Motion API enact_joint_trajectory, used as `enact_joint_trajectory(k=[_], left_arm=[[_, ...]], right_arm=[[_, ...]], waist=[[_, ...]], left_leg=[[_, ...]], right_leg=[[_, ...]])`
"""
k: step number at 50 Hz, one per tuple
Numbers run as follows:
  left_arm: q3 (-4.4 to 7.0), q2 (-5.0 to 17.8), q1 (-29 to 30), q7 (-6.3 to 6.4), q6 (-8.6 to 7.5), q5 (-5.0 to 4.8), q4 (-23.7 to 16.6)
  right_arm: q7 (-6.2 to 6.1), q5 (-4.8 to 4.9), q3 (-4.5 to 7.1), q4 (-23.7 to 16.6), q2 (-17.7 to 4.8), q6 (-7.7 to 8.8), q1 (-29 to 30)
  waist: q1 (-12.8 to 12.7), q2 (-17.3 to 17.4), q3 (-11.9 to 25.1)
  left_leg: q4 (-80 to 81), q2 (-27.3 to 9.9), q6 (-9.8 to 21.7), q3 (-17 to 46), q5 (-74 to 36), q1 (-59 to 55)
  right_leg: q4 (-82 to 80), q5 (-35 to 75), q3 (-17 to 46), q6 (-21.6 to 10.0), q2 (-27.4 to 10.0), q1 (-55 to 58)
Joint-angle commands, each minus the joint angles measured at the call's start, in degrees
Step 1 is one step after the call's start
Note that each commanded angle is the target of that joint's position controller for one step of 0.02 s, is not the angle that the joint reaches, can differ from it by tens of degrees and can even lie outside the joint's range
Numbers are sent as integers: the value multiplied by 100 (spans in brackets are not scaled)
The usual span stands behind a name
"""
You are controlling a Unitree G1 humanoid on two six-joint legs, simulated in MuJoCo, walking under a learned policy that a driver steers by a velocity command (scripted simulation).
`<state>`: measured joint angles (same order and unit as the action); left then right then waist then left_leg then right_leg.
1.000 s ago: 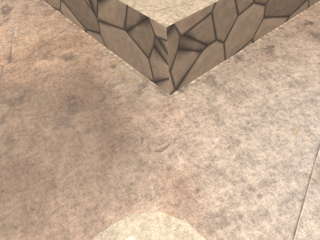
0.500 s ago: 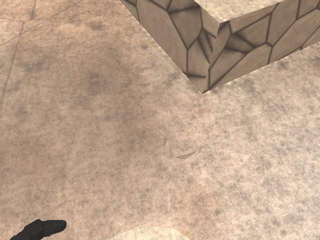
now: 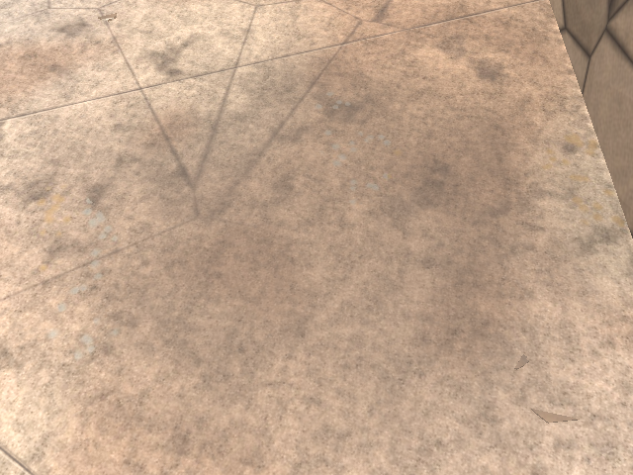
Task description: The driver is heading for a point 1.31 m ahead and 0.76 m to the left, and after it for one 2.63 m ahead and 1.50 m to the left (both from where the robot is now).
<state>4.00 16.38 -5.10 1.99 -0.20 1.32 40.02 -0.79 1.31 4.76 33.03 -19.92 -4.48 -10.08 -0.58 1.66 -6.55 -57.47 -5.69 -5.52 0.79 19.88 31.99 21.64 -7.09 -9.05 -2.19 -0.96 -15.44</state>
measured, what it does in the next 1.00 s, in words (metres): steps on the spot, turning left: left foot, then right foot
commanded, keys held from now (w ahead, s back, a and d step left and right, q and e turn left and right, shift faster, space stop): q+shift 0.84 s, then shift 0.14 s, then e+shift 0.02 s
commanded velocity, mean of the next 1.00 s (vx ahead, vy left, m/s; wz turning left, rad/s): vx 0.01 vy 0.00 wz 0.94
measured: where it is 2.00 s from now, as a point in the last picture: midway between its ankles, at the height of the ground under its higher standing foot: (148, 387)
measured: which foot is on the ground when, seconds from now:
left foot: up 0.00-0.12, down 0.14-0.58, up 0.60-0.98, down 1.00-1.00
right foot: down 0.00-0.14, up 0.16-0.56, down 0.58-1.00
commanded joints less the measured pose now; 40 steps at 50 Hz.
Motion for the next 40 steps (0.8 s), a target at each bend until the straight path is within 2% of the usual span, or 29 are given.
enact_joint_trajectory(k=[1, 4, 5, 6, 7, 8, 9, 10, 11, 12, 13, 15, 17, 20, 25, 27, 28, 29, 30, 31, 32, 33, 34, 35, 37, 40], left_arm=[[312, 1061, 391, -61, -71, -44, -406], [383, 1182, 277, -188, -79, -157, -323], [394, 1188, 273, -215, -74, -207, -302], [391, 1127, 255, -229, -57, -269, -264], [360, 933, 1, -252, -35, -292, -143], [298, 667, -200, -282, -3, -185, -120], [217, 529, 202, -224, -22, 13, -639], [284, 810, 687, -152, -27, 25, -687], [290, 813, 738, -118, -42, -86, -721], [315, 833, 538, -67, -55, -91, -591], [335, 912, 438, -34, -62, -37, -547], [312, 824, 288, -77, -90, -30, -449], [249, 668, 291, -111, -103, -93, -399], [183, 553, 457, -156, -102, -133, -418], [226, 694, 398, -238, -153, -179, -399], [279, 779, 180, -269, -196, -194, -344], [316, 807, -21, -268, -214, -187, -267], [383, 1004, -185, -239, -202, -143, -228], [411, 1351, 111, -184, -134, -69, -358], [398, 1259, 70, -193, -138, 111, -344], [315, 961, 279, -155, -152, 67, -463], [258, 726, 454, -90, -122, 5, -498], [230, 661, 514, -20, -76, -50, -528], [211, 662, 504, 39, -48, -91, -518], [217, 748, 220, 105, -1, -44, -452], [280, 918, -155, 87, 58, -3, -357]], right_arm=[[76, 2, 113, -410, -414, 30, -136], [154, 15, 157, -492, -483, -59, 8], [178, 19, 185, -493, -490, -85, -37], [175, 19, 233, -441, -507, -99, -204], [119, -5, 324, -330, -662, -99, -515], [12, 6, 523, -276, -1282, -62, -950], [-16, -148, 586, -475, -1915, 77, -708], [56, -255, 522, -555, -1528, 263, -617], [50, -234, 444, -455, -1366, 380, -531], [8, -115, 411, -451, -1200, 408, -277], [-44, -16, 346, -492, -1031, 370, -17], [-131, -66, 281, -588, -930, 310, 150], [-166, -64, 298, -571, -957, 283, 73], [-186, -13, 343, -575, -1052, 235, 62], [-125, -3, 362, -637, -1058, 185, 194], [-109, 32, 350, -678, -1013, 171, 340], [-111, 71, 327, -710, -960, 160, 477], [-108, 68, 260, -720, -744, 155, 350], [-82, -4, 145, -664, -331, 150, -193], [-74, -1, 290, -724, -833, 207, -261], [-66, -12, 412, -591, -1237, 220, -295], [-60, 13, 454, -480, -1273, 194, -243], [-71, 5, 429, -399, -1113, 146, -254], [-41, 19, 375, -426, -944, 120, -248], [-1, 81, 264, -549, -665, 130, 13], [38, 51, 178, -714, -489, 159, 335]], waist=[[59, -856, 1117], [37, -885, 1111], [110, -855, 1134], [240, -761, 1178], [329, -461, 1181], [378, 904, 1020], [191, 2030, 1091], [544, 1129, 1344], [377, 975, 1198], [178, 615, 1097], [63, 587, 1080], [-47, 603, 1300], [-8, 496, 1393], [71, 611, 1363], [118, 927, 1302], [14, 1008, 1302], [-122, 945, 1301], [-87, 534, 1457], [344, -1055, 1486], [360, -1715, 1140], [348, -1275, 962], [320, -994, 798], [293, -833, 766], [218, -852, 682], [13, -898, 661], [-261, -965, 885]], left_leg=[[583, -112, 143, -188, -241, -629], [1363, -21, 348, -430, -141, -988], [1772, 48, 450, -511, -222, -1189], [2325, 198, 595, -606, -506, -1578], [2816, 339, 807, -455, -907, -2172], [3511, -491, 1299, 1030, -2872, -3073], [3688, -1569, 2478, 3317, -3190, -3355], [3852, -1491, 2607, 3069, -2861, -3212], [3894, -1230, 2334, 2679, -2511, -3029], [3811, -945, 2035, 2342, -2266, -2950], [3713, -832, 1877, 2156, -2450, -2826], [3562, -568, 1819, 1929, -3095, -2540], [3452, -409, 1790, 1958, -3158, -2585], [3327, -281, 1742, 2313, -2729, -2523], [3191, -143, 1658, 3082, -2486, -2278], [3053, 9, 1535, 3289, -2386, -2168], [2888, 190, 1381, 3236, -2066, -1958], [2389, 478, 1123, 2960, -940, -1493], [1120, 1308, 778, 1843, 1251, -549], [-10, 1298, 487, 1280, 1760, 234], [-682, 865, 310, 1125, 1351, 334], [-917, 721, 225, 983, 898, 368], [-1197, 653, 149, 854, 568, 448], [-1404, 561, 72, 709, 361, 614], [-1137, 353, -25, 310, 145, 755], [-484, 93, -143, 109, 175, 849]], right_leg=[[-714, 670, 676, -1077, -1629, 614], [-425, 648, 432, -866, -1787, 815], [-215, 592, 343, -737, -1810, 865], [153, 373, 166, -515, -1741, 783], [769, -53, -64, -179, -1504, 405], [2366, -1566, -538, 365, -880, -868], [3774, -3143, 131, 762, 5, -2653], [4539, -2990, 1050, 678, 10, -2789], [4589, -2465, 1277, 520, -15, -2801], [4428, -1979, 1377, 466, -107, -2773], [4227, -1671, 1414, 481, -112, -2679], [4147, -1281, 1379, 580, 106, -2127], [3517, -1105, 1396, 664, 286, -1937], [2593, -1048, 1519, 720, 482, -1651], [1592, -1141, 1691, 619, 615, -982], [854, -933, 1673, 521, 572, -462], [179, -354, 1582, 450, 486, 36], [-196, 125, 1940, 221, -153, 807], [-354, 893, 3215, -373, -1401, 1439], [-534, 1150, 4189, -1152, -2124, 1009], [-507, 905, 3741, -1239, -2072, 853], [-459, 450, 3041, -1015, -1648, 715], [-430, 146, 2593, -849, -1348, 744], [-445, 373, 2284, -874, -1304, 786], [-535, 787, 1740, -948, -1230, 992], [-527, 1313, 1429, -1108, -1484, 1616]])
